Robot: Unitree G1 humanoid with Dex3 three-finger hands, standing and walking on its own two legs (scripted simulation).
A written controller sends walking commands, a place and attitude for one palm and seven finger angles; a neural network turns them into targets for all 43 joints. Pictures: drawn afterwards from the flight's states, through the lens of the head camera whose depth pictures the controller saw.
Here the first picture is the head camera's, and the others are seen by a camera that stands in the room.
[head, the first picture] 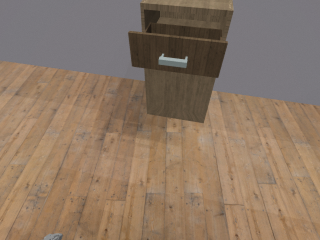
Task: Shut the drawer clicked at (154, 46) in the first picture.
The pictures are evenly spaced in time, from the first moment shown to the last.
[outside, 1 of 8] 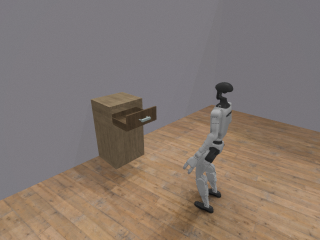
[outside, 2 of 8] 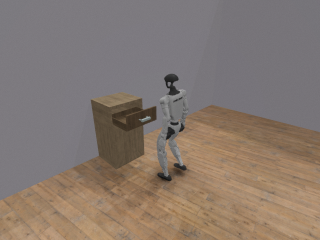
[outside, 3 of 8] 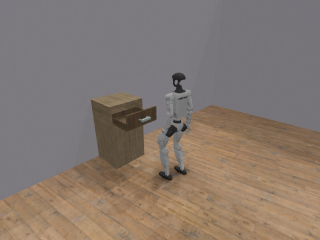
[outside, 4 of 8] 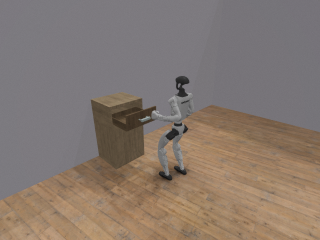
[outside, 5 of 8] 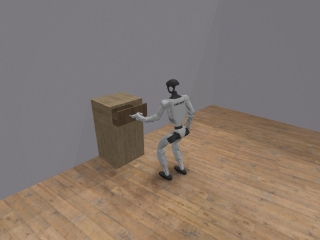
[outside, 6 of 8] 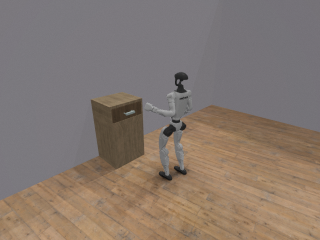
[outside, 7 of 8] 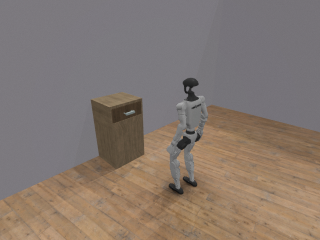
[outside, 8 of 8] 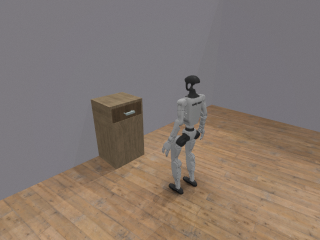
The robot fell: no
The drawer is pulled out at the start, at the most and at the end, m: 0.29 0.29 0.00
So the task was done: yes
